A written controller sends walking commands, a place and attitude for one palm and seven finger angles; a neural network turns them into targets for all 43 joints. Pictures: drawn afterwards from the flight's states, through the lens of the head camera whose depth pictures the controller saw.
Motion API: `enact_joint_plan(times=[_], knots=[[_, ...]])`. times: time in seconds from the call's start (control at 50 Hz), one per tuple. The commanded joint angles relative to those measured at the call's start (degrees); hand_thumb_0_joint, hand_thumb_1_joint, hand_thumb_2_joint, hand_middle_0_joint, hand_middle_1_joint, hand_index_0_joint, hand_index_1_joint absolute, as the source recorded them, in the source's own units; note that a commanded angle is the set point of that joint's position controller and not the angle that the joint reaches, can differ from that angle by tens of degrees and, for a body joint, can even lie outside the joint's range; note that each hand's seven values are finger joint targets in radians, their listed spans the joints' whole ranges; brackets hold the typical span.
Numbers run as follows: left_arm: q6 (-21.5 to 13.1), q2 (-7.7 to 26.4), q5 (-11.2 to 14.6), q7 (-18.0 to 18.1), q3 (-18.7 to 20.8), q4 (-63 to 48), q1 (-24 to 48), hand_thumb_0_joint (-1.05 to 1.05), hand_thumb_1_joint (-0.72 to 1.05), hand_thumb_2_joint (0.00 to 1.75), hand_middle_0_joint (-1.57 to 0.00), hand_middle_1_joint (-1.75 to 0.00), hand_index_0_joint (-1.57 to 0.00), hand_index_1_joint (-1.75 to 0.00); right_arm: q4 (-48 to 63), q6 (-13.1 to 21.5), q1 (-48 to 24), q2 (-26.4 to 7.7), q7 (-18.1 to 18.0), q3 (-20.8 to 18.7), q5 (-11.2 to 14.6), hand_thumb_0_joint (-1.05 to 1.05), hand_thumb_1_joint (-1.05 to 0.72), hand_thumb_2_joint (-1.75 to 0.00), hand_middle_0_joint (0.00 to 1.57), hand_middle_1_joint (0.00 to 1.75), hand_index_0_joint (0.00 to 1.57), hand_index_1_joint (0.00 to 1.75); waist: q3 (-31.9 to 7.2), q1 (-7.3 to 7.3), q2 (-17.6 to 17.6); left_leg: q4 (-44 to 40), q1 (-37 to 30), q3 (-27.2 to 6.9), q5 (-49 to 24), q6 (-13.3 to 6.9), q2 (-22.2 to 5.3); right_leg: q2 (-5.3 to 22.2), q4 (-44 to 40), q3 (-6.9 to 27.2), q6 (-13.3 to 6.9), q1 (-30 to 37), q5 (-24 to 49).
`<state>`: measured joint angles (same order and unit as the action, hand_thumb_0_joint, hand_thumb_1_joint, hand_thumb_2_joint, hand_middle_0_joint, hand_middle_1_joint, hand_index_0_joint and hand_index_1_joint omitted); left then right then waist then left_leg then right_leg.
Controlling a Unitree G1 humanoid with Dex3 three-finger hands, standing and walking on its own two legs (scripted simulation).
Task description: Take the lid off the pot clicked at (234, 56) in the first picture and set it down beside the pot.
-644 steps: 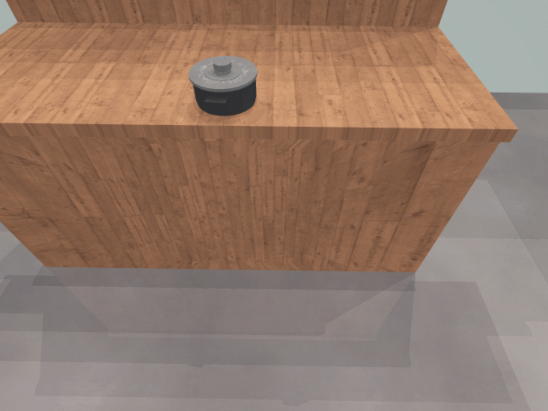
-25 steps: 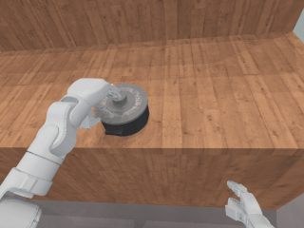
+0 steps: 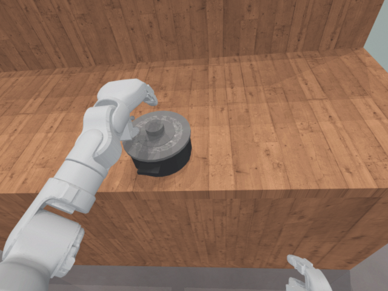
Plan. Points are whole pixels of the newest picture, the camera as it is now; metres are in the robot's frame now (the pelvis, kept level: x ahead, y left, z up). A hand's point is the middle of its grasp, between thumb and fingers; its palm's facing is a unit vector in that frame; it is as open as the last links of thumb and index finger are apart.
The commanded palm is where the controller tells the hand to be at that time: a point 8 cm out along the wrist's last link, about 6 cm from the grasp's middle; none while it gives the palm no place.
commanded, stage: move the open hand above the knob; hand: left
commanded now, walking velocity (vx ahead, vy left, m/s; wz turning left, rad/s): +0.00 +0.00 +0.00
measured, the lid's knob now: (154, 127) +0.47 +0.12 +0.09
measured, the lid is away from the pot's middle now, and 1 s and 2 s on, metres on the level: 0.00 0.00 0.01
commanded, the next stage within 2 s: lower the open fingers around the knob in 1.02 s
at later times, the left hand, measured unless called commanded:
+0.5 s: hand (144, 107) +0.44 +0.11 +0.17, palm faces -0.16 -0.05 -0.99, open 10.0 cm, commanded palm +0.42 +0.13 +0.22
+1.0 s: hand (141, 120) +0.42 +0.12 +0.15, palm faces -0.21 -0.03 -0.98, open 10.0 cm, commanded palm +0.41 +0.13 +0.22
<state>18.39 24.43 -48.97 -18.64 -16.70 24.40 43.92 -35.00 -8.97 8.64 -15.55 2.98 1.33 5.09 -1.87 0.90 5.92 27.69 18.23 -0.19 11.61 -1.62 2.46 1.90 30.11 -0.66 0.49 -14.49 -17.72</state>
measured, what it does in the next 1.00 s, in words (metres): stands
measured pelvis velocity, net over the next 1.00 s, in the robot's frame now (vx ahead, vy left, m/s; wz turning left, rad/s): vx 0.00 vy -0.01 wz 0.00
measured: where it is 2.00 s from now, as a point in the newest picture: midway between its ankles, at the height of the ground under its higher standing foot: outside the picture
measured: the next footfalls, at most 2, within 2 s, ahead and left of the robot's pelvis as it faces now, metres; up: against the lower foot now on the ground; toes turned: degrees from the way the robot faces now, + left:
none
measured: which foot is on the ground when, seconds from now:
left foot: down 0.00-1.00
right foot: down 0.00-1.00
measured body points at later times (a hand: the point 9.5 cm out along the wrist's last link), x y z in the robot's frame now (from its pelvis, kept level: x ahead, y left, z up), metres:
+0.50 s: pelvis +0.00 -0.01 +0.00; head +0.01 -0.06 +0.45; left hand +0.45 +0.12 +0.23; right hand +0.14 -0.25 -0.12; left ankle +0.03 +0.10 -0.74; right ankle -0.02 -0.13 -0.74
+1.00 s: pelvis +0.00 -0.01 +0.00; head +0.02 -0.05 +0.45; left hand +0.43 +0.12 +0.21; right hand +0.19 -0.24 -0.11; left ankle +0.03 +0.10 -0.74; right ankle -0.02 -0.13 -0.74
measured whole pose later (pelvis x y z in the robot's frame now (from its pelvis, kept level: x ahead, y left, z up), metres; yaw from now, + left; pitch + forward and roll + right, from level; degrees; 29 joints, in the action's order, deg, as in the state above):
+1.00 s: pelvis +0.00 -0.01 +0.00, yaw +0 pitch +2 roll +1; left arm 17.2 24.4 -49.0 -21.6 -18.5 23.2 44.0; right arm -34.4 -8.9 6.2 -15.5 1.6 1.6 4.9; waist -0.7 1.0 5.7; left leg 27.6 17.1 -0.7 12.0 -1.3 2.0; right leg 1.4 29.6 -1.1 0.0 -13.2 -18.0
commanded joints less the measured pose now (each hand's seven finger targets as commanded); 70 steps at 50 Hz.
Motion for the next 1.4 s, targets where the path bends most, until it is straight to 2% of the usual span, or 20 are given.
enact_joint_plan(times=[0.0,0.04,0.1,0.18,0.24,0.28,0.34,0.4,0.46,0.5,0.54,0.6,0.62,0.7,0.82,0.96,1.06,1.14,1.3,1.38], knots=[[-1.16,12.57,-1.83,0.99,5.51,-14.31,35.40,0.00,-0.32,1.51,-0.85,-0.08,-0.85,-0.08,9.23,2.32,-8.58,-6.15,-0.89,-2.32,-0.29,0.00,-0.90,-0.90,0.20,0.30,0.20,0.30,-18.31,1.91,-8.81,-1.45,-12.63,-0.85,-9.08,-1.93,0.25,-2.55,-3.96,-2.51,-2.29,1.03,16.55],[-2.18,16.76,-2.38,2.10,7.42,-15.93,47.42,0.00,-0.32,1.51,-0.85,-0.08,-0.85,-0.08,7.99,4.43,-6.44,-5.45,-2.21,-2.05,-0.38,0.00,-0.90,-0.90,0.20,0.30,0.20,0.30,-22.76,2.34,-4.78,-1.98,-16.27,-1.84,-9.16,-2.12,0.74,-3.13,-3.51,-2.02,-2.27,2.20,16.44],[-3.57,19.27,-1.08,4.14,12.49,-8.56,39.57,0.00,-0.32,1.51,-0.85,-0.08,-0.85,-0.08,6.42,5.67,-3.72,-5.84,-2.88,-1.99,-0.96,0.00,-0.90,-0.90,0.20,0.30,0.20,0.30,-23.77,0.56,-3.43,-2.19,-16.19,-2.44,-11.63,-1.81,0.25,-3.07,-3.14,-2.31,-2.79,3.06,17.17],[-0.53,5.87,-1.06,3.94,4.22,9.77,23.53,0.00,-0.32,1.51,-0.85,-0.08,-0.85,-0.08,5.58,4.06,-4.02,-5.83,-1.50,-1.41,-0.33,0.00,-0.90,-0.90,0.20,0.30,0.20,0.30,-12.07,-0.06,-10.91,-3.92,-7.75,-0.16,-7.05,-0.72,-0.19,-2.70,-4.04,-3.57,-2.12,-0.75,13.80],[-0.90,3.67,-1.66,2.47,1.90,1.67,23.56,0.00,-0.32,1.51,-0.85,-0.08,-0.85,-0.08,8.74,3.30,-6.39,-5.96,-0.55,-2.13,-0.36,0.00,-0.90,-0.90,0.20,0.30,0.20,0.30,-17.25,-0.20,-9.01,-2.69,-10.76,0.36,-9.84,-1.25,-0.03,-2.26,-3.63,-2.88,-2.41,1.40,16.81],[-1.15,5.55,-2.40,1.65,1.24,-7.48,33.24,0.00,-0.32,1.51,-0.85,-0.08,-0.85,-0.08,9.64,3.09,-7.68,-5.63,-0.63,-2.49,-0.47,0.00,-0.90,-0.90,0.20,0.30,0.20,0.30,-21.69,0.88,-7.23,-1.79,-13.78,-0.14,-12.14,-1.99,0.28,-2.15,-3.40,-2.09,-2.42,2.77,19.67],[-3.05,18.96,-2.11,2.40,10.81,-14.15,43.08,0.00,-0.32,1.51,-0.85,-0.08,-0.85,-0.08,8.99,4.94,-5.90,-5.51,-2.24,-2.63,-0.80,0.00,-0.90,-0.90,0.20,0.30,0.20,0.30,-26.97,0.99,-7.25,-1.13,-16.35,-0.91,-13.09,-3.11,0.81,-2.52,-3.34,-0.47,-1.89,7.04,23.24],[-3.14,22.37,-1.33,3.55,15.53,-2.66,35.00,0.00,-0.32,1.51,-0.85,-0.08,-0.85,-0.08,6.26,4.89,-3.62,-6.14,-3.69,-1.86,-0.90,0.00,-0.90,-0.90,0.20,0.30,0.20,0.30,-19.68,0.03,-10.25,-2.54,-10.85,-0.23,-10.55,-2.90,0.58,-2.31,-4.44,-0.74,-1.66,6.50,21.82],[-0.99,9.78,-1.62,3.13,5.83,6.86,26.49,0.00,-0.32,1.51,-0.85,-0.08,-0.85,-0.08,5.83,4.34,-5.10,-5.56,-2.90,-1.30,-0.14,0.00,-0.90,-0.90,0.20,0.30,0.20,0.30,-11.59,0.24,-10.56,-3.37,-8.21,0.76,-7.96,-1.70,0.10,-2.32,-4.58,-2.25,-1.59,0.67,17.41],[-0.73,4.83,-0.85,1.83,2.68,2.55,22.89,0.00,-0.32,1.51,-0.85,-0.08,-0.85,-0.08,8.13,4.21,-6.23,-5.86,-1.56,-2.14,0.04,0.00,-0.90,-0.90,0.20,0.30,0.20,0.30,-14.83,0.14,-8.42,-2.20,-10.41,0.55,-10.93,-1.83,0.28,-2.07,-4.17,-2.19,-2.16,1.27,19.62],[-0.88,7.58,-0.96,0.22,3.93,-6.01,23.94,0.00,-0.32,1.51,-0.85,-0.08,-0.85,-0.08,10.02,3.79,-8.06,-5.83,-0.98,-2.41,-0.22,0.00,-0.90,-0.90,0.20,0.30,0.20,0.30,-21.47,-0.20,-7.38,-0.64,-13.53,0.64,-15.20,-2.31,0.68,-1.84,-3.31,-1.34,-2.00,5.04,25.24],[-2.04,10.37,-0.61,-1.21,4.04,-15.58,34.28,0.00,-0.32,1.51,-0.85,-0.08,-0.85,-0.08,10.57,3.52,-8.69,-5.46,-1.53,-2.55,-0.23,0.00,-0.90,-0.90,0.20,0.30,0.20,0.30,-23.49,1.77,-8.32,0.42,-15.09,0.35,-15.84,-3.22,1.09,-1.79,-3.79,-0.75,-1.70,5.53,28.06],[-2.62,14.81,-1.28,-0.81,6.69,-16.82,37.74,0.00,-0.32,1.51,-0.85,-0.08,-0.85,-0.08,9.93,3.76,-8.01,-5.45,-1.96,-2.37,-0.18,0.00,-0.90,-0.90,0.20,0.30,0.20,0.30,-24.12,1.73,-7.99,-0.11,-15.53,0.13,-15.25,-3.22,1.14,-2.19,-3.74,-0.35,-1.48,6.30,27.82],[-3.45,19.83,-0.70,1.24,12.31,-8.62,35.59,0.00,-0.32,1.51,-0.85,-0.08,-0.85,-0.08,7.18,4.00,-5.65,-6.24,-3.22,-1.74,-0.34,0.00,-0.90,-0.90,0.20,0.30,0.20,0.30,-18.69,0.80,-7.11,-1.38,-12.87,-0.19,-12.78,-2.77,0.81,-2.11,-4.20,-0.98,-1.98,4.74,24.09],[-0.60,3.97,-1.08,0.61,1.34,-2.31,20.79,0.00,-0.32,1.51,-0.85,-0.08,-0.85,-0.08,8.66,2.80,-8.61,-5.16,-0.52,-1.67,0.21,0.00,-0.90,-0.90,0.20,0.30,0.20,0.30,-17.08,0.15,-7.41,-0.69,-12.34,0.31,-16.42,-1.49,0.23,-2.23,-3.16,-2.59,-2.15,1.98,24.01],[-2.10,18.45,-1.85,0.35,10.36,-14.61,36.65,0.00,-0.32,1.51,-0.85,-0.08,-0.85,-0.08,9.10,3.51,-8.90,-5.08,-2.33,-1.51,-0.45,0.00,-0.90,-0.90,0.20,0.30,0.20,0.30,-24.81,0.44,-7.56,-0.21,-15.40,-0.56,-16.52,-2.83,1.12,-2.20,-2.95,-0.70,-1.83,7.21,27.38],[-0.75,7.72,-1.11,1.15,3.55,-1.17,27.96,0.00,-0.32,1.51,-0.85,-0.08,-0.85,-0.08,6.88,2.84,-7.42,-5.08,-1.83,-1.03,0.03,0.00,-0.90,-0.90,0.20,0.30,0.20,0.30,-14.10,0.76,-8.44,-2.27,-11.35,-0.59,-11.33,-1.54,0.22,-2.65,-4.06,-3.07,-2.18,-0.11,18.57],[-0.10,3.79,-0.71,0.02,0.38,-5.30,26.62,0.00,-0.32,1.51,-0.85,-0.08,-0.85,-0.08,9.26,2.34,-9.34,-5.12,-0.65,-1.61,-0.10,0.00,-0.90,-0.90,0.20,0.30,0.20,0.30,-19.36,0.47,-6.15,-1.39,-13.87,-0.76,-13.10,-1.56,0.48,-2.39,-3.38,-2.80,-2.58,1.21,19.11],[-0.75,15.83,-1.38,1.76,9.60,-3.90,37.69,0.00,-0.32,1.51,-0.85,-0.08,-0.85,-0.08,6.60,3.48,-5.65,-6.09,-2.79,-1.65,-0.62,0.00,-0.90,-0.90,0.20,0.30,0.20,0.30,-20.10,0.79,-8.04,-2.50,-13.33,-1.79,-9.29,-2.30,0.49,-2.77,-4.34,-2.16,-2.47,2.97,17.10],[-0.55,4.00,-1.88,1.74,0.99,2.08,30.03,0.00,-0.32,1.51,-0.85,-0.08,-0.85,-0.08,6.83,3.62,-6.05,-5.05,-1.89,-1.60,-0.38,0.00,-0.90,-0.90,0.20,0.30,0.20,0.30,-17.21,0.91,-7.01,-2.48,-13.18,-1.41,-11.07,-1.53,0.17,-2.94,-3.69,-3.13,-2.59,-0.17,17.07]])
